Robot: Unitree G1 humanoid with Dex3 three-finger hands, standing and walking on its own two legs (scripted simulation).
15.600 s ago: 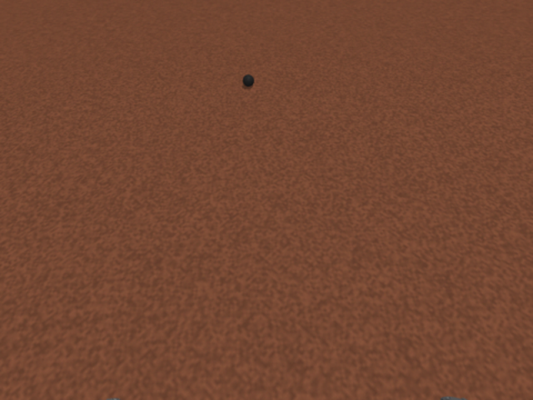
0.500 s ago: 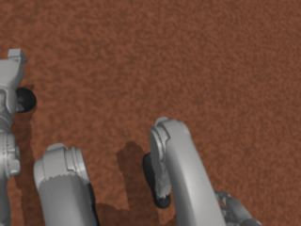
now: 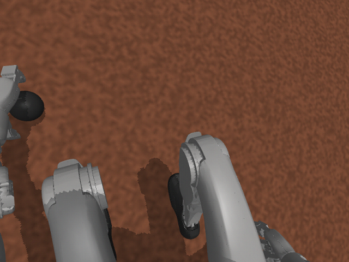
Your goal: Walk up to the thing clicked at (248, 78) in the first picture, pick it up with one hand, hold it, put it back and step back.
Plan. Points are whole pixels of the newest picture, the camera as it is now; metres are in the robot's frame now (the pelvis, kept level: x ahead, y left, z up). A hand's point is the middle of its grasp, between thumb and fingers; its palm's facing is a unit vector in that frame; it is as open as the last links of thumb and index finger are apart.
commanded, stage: rest palm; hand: left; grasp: from above
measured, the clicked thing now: (26, 106) +0.48 +0.29 -0.28
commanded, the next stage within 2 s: close in 0.70 s
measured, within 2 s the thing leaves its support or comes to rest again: neither
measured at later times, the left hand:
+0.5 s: hand (22, 105) +0.47 +0.28 -0.24, palm faces -0.45 -0.11 -0.89, open 13.6 cm
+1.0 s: hand (27, 111) +0.46 +0.28 -0.25, palm faces -0.43 -0.08 -0.90, open 13.2 cm
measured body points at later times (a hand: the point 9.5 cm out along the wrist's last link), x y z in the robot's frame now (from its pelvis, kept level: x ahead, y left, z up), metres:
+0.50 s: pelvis +0.01 +0.00 -0.01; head +0.28 +0.08 +0.33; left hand +0.49 +0.29 -0.19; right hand +0.02 -0.26 -0.09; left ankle +0.07 +0.13 -0.28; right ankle +0.10 -0.13 -0.28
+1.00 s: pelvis +0.00 +0.01 -0.02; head +0.27 +0.11 +0.33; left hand +0.47 +0.28 -0.20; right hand +0.04 -0.26 -0.08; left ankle +0.07 +0.13 -0.28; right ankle +0.10 -0.13 -0.28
